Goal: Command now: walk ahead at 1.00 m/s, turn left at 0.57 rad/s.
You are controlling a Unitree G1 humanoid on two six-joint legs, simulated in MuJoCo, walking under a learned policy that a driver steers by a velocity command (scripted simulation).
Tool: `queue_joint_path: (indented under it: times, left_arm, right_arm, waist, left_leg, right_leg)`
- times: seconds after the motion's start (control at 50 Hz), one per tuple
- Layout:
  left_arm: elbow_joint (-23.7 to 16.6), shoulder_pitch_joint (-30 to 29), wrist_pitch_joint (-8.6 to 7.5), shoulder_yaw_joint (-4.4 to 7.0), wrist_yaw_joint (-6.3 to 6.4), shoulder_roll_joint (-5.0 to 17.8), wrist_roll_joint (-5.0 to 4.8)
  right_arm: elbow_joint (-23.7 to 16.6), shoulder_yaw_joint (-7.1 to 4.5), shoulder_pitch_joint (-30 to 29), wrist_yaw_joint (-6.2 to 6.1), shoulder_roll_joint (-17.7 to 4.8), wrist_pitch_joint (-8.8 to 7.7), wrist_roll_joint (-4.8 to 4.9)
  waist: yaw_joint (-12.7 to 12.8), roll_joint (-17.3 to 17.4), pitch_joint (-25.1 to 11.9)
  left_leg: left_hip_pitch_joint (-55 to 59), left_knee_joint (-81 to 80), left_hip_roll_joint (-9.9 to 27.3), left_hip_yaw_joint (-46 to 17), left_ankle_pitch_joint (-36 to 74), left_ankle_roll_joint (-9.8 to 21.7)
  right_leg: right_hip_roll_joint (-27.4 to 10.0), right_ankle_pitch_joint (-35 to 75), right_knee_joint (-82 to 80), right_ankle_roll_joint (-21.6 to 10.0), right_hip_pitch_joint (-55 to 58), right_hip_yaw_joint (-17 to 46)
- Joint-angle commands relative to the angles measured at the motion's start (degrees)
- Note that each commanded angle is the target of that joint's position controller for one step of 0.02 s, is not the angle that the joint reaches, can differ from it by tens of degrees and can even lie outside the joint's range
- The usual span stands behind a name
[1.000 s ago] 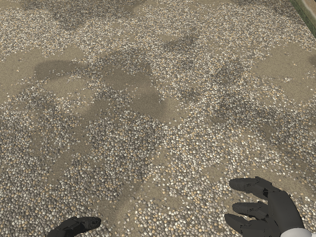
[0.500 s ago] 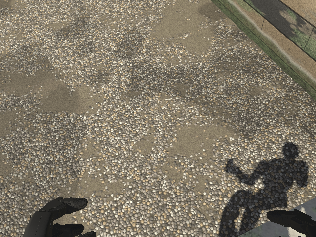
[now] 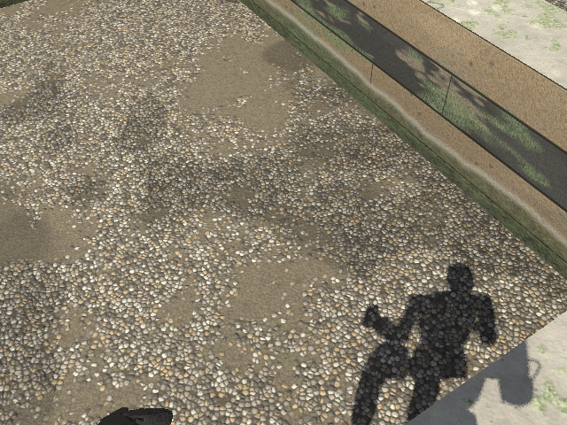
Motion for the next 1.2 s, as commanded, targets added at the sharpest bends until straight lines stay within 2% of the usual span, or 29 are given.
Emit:
queue_joint_path:
  times: [0.02,0.16,0.22,0.24,0.26,0.28,0.3,0.32,0.38,0.44,0.48,0.54,0.58,0.6,0.62,0.72,0.8,0.88,0.9,0.92,0.94,0.96,1.0,1.02,1.04,1.1,1.16,1.18,1.2]
  left_arm:
    - [-5.1,-4.5,-2.79,1.71,0.21,5.7,-0.19]
    - [-1.8,4.9,-2.03,3.58,1.98,10.4,1.18]
    - [-1.9,2.1,-1.49,3.63,2.81,10.0,0.58]
    - [-2.2,-0.2,-1.38,3.34,3.00,9.0,0.15]
    - [-4.3,-1.4,-1.11,3.12,3.11,8.7,0.38]
    - [-9.2,-10.9,-0.61,2.97,3.21,9.4,0.33]
    - [-11.5,-15.2,-0.74,2.51,3.54,8.4,0.25]
    - [-10.7,-11.9,-0.30,2.17,3.31,7.7,0.33]
    - [-9.3,-5.0,1.26,1.63,3.48,5.8,1.02]
    - [-9.3,-3.3,1.75,1.15,3.01,5.1,0.57]
    - [-10.1,-6.3,1.16,1.47,1.68,6.5,-1.53]
    - [-6.7,2.8,0.37,2.11,0.20,6.4,-1.50]
    - [-4.8,8.1,0.05,5.23,0.04,16.2,1.57]
    - [-5.7,6.6,-0.17,4.47,0.31,14.1,1.69]
    - [-6.1,3.2,-0.33,3.57,0.70,12.4,1.77]
    - [-5.4,-6.0,-0.81,2.30,0.45,9.5,1.05]
    - [-2.7,-1.3,-1.04,3.24,-0.61,11.2,1.09]
    - [-1.9,-0.4,0.97,4.19,-0.50,11.5,0.87]
    - [-1.6,1.1,1.87,4.21,-0.36,9.5,0.57]
    - [-3.1,2.1,3.14,4.14,-0.04,8.1,1.19]
    - [-9.2,-6.5,3.49,3.69,-0.55,7.8,0.79]
    - [-11.8,-12.9,2.84,3.52,-0.39,7.3,0.19]
    - [-9.6,-8.1,1.10,3.08,0.82,5.9,-1.53]
    - [-8.4,-5.2,0.51,2.60,0.76,5.0,-1.18]
    - [-7.3,-4.2,0.54,2.41,0.77,4.0,-0.40]
    - [-5.9,-3.9,1.43,2.19,0.16,4.4,-1.02]
    - [-4.3,-1.6,1.48,1.16,-0.95,1.8,-1.67]
    - [-3.6,-0.3,1.43,0.56,-1.27,0.8,-1.08]
    - [-4.4,-3.5,1.63,1.57,-1.34,4.7,-1.46]
  right_arm:
    - [-3.5,-0.31,-0.5,0.37,-2.0,1.31,-0.16]
    - [-7.6,1.75,-10.4,2.10,-1.4,1.66,0.77]
    - [-8.2,1.60,-8.7,2.64,-1.2,2.46,1.48]
    - [-6.5,1.67,-4.1,2.63,-0.9,2.29,1.20]
    - [-4.8,0.31,1.3,2.17,-5.0,2.38,1.80]
    - [-5.5,-1.75,2.9,1.43,-11.4,3.65,2.64]
    - [-7.2,-1.90,-0.1,0.63,-11.1,4.22,1.25]
    - [-8.9,-0.69,-6.3,-0.13,-7.9,4.39,0.01]
    - [-11.3,1.69,-14.4,-0.04,-2.2,3.14,0.08]
    - [-12.0,1.32,-16.2,0.99,-3.3,1.79,0.24]
    - [-11.8,-0.15,-15.1,1.80,-7.5,1.44,1.92]
    - [-12.2,-0.69,-17.5,1.74,-6.5,2.44,3.14]
    - [-14.8,0.32,-18.5,1.08,-2.2,1.73,3.64]
    - [-14.8,-0.78,-21.4,0.72,-4.9,0.90,2.41]
    - [-14.2,-0.66,-21.3,0.81,-4.6,0.56,1.97]
    - [-11.2,-0.08,-15.1,2.44,-4.7,3.30,1.77]
    - [-10.8,1.55,-14.9,2.05,-3.0,3.93,1.46]
    - [-11.3,1.89,-12.5,1.71,-2.6,3.64,1.08]
    - [-8.8,1.76,-7.3,2.00,-2.2,3.06,0.50]
    - [-6.8,1.01,-2.0,1.79,-4.7,2.79,1.50]
    - [-6.3,-1.08,-0.1,1.33,-11.8,2.76,3.83]
    - [-8.3,-1.10,-0.7,0.70,-12.4,2.77,3.18]
    - [-9.7,0.29,-6.7,-1.32,-7.9,3.06,0.28]
    - [-10.1,1.08,-11.5,-1.50,-5.1,2.27,-0.05]
    - [-10.6,1.85,-13.0,-1.09,-3.0,1.16,-0.25]
    - [-9.3,1.61,-11.6,-0.47,-3.9,-1.05,-0.11]
    - [-8.6,1.81,-12.2,-0.22,-3.0,-0.93,0.94]
    - [-9.0,2.47,-12.7,-0.31,-0.4,-0.90,0.88]
    - [-10.2,3.14,-11.1,-0.41,1.8,-0.87,0.63]
  waist:
    - [-1.4,-6.2,-7.6]
    - [4.2,-5.8,-6.7]
    - [1.4,-3.8,-8.2]
    - [-1.3,-0.4,-9.4]
    - [-3.5,7.9,-11.6]
    - [-8.4,18.3,-10.5]
    - [-7.6,14.9,-9.4]
    - [-3.9,11.0,-8.5]
    - [1.8,6.4,-5.9]
    - [1.7,4.9,-7.8]
    - [0.0,6.7,-9.5]
    - [5.9,3.0,-5.2]
    - [9.1,-22.9,-4.8]
    - [8.6,-12.6,-1.1]
    - [5.8,-8.3,-0.8]
    - [-0.2,-8.2,-3.9]
    - [1.7,-6.3,-4.1]
    - [1.6,-4.7,-5.0]
    - [0.6,0.0,-7.9]
    - [0.0,9.1,-8.5]
    - [-5.4,24.5,-7.7]
    - [-7.2,20.8,-8.4]
    - [-2.3,13.1,-12.4]
    - [1.1,8.2,-11.9]
    - [1.4,6.6,-13.1]
    - [-0.1,6.6,-12.6]
    - [1.1,3.4,-8.9]
    - [1.3,-1.1,-6.7]
    - [-1.0,-12.9,-4.9]
  left_leg:
    - [0.1,0.6,1.8,0.9,5.6,-0.2]
    - [6.0,-18.3,4.8,9.5,-7.5,4.1]
    - [14.7,-26.7,5.3,9.9,-5.0,6.1]
    - [24.1,-30.5,4.4,9.0,-1.4,7.8]
    - [35.0,-29.5,6.5,0.8,12.9,11.4]
    - [37.2,-37.4,13.1,-20.7,15.2,17.2]
    - [34.7,-41.6,17.2,-27.9,15.7,20.6]
    - [29.6,-41.0,17.1,-24.7,16.2,20.2]
    - [12.6,-39.8,10.2,-17.9,8.2,14.6]
    - [5.9,-40.4,5.9,-15.4,8.2,12.4]
    - [4.7,-45.6,5.5,-18.0,0.5,13.0]
    - [-5.5,-39.5,2.9,-16.9,-11.2,10.2]
    - [-24.6,-12.8,-4.2,-1.4,-14.9,5.1]
    - [-25.7,-6.1,-1.5,-3.8,-11.4,4.6]
    - [-23.9,-3.2,-0.2,-3.6,-7.9,4.2]
    - [-10.5,1.6,2.5,1.8,1.5,-0.3]
    - [0.2,-13.5,5.2,6.6,4.0,0.9]
    - [11.0,-27.7,5.6,12.7,2.9,3.7]
    - [16.3,-28.3,4.1,11.7,4.2,5.2]
    - [18.7,-27.1,2.6,8.5,17.5,8.3]
    - [22.5,-37.5,7.3,-12.7,15.4,14.7]
    - [24.5,-44.7,12.8,-24.5,7.4,16.8]
    - [21.6,-46.0,15.1,-21.4,1.8,16.2]
    - [15.9,-42.7,14.8,-17.9,1.8,15.5]
    - [11.8,-42.4,13.7,-15.4,2.8,13.7]
    - [7.7,-45.7,14.1,-10.6,0.9,10.9]
    - [3.1,-44.2,13.0,-6.0,-3.4,8.0]
    - [-0.9,-38.0,9.8,-2.2,-3.0,5.8]
    - [-3.3,-29.7,4.1,6.3,0.8,1.8]
  right_leg:
    - [-15.5,10.0,-15.7,0.4,3.0,14.5]
    - [-17.8,9.9,-13.8,-0.4,8.1,6.7]
    - [-19.2,8.9,-10.7,0.9,6.1,4.6]
    - [-16.5,13.5,-2.8,3.7,0.4,-0.6]
    - [-8.6,18.9,11.3,8.3,-10.3,-6.3]
    - [-0.2,-5.3,19.6,10.2,-26.8,-2.7]
    - [0.1,-10.8,27.5,11.5,-32.0,6.3]
    - [-0.6,-10.0,30.7,12.6,-31.1,8.0]
    - [-1.4,-4.5,29.3,13.4,-21.0,8.1]
    - [-1.5,-2.4,20.6,12.0,-8.0,7.1]
    - [0.5,-3.1,12.9,10.4,3.9,4.4]
    - [-0.4,-0.8,-1.7,7.0,22.1,6.2]
    - [-18.9,-18.4,-17.0,0.5,27.9,35.1]
    - [-21.3,-24.6,-19.7,-1.5,22.2,40.6]
    - [-21.9,-25.1,-19.9,-2.2,18.1,38.9]
    - [-18.2,-10.4,-18.3,0.7,6.5,15.5]
    - [-16.2,-0.6,-13.7,3.2,5.3,0.8]
    - [-17.8,-6.5,-9.4,3.6,7.4,-3.1]
    - [-15.0,-5.0,0.1,4.9,7.0,-5.7]
    - [-9.6,-4.1,14.3,7.1,3.1,-8.4]
    - [-1.6,-20.3,24.7,11.5,-14.5,-7.3]
    - [-0.3,-21.7,32.4,12.5,-22.4,2.0]
    - [-2.2,-14.1,33.9,13.1,-18.6,5.9]
    - [-3.5,-10.7,32.0,12.0,-14.6,6.2]
    - [-3.8,-10.1,29.4,10.6,-7.9,5.7]
    - [-2.4,-10.2,17.4,6.9,4.7,5.0]
    - [-0.5,-1.3,-0.1,3.5,18.3,2.0]
    - [-1.0,2.7,-2.9,1.9,22.2,4.8]
    - [-4.8,10.0,-4.2,-1.2,21.5,15.0]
